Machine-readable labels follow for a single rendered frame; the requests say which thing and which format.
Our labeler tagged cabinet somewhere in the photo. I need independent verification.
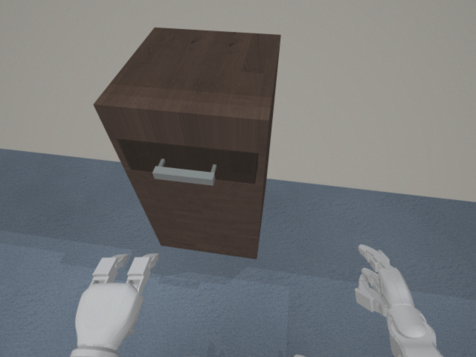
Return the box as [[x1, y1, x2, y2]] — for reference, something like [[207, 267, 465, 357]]
[[93, 28, 281, 259]]

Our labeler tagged left robot hand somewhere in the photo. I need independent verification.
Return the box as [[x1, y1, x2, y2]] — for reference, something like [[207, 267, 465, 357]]
[[75, 254, 159, 351]]

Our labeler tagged right robot forearm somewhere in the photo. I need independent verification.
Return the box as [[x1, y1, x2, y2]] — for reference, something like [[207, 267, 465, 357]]
[[387, 305, 443, 357]]

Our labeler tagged right robot hand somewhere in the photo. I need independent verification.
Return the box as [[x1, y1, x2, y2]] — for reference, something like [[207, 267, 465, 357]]
[[355, 244, 415, 317]]

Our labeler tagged drawer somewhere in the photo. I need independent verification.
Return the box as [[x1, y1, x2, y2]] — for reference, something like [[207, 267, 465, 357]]
[[118, 139, 258, 184]]

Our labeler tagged handle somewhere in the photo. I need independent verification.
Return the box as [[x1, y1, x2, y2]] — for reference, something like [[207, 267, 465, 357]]
[[152, 158, 216, 186]]

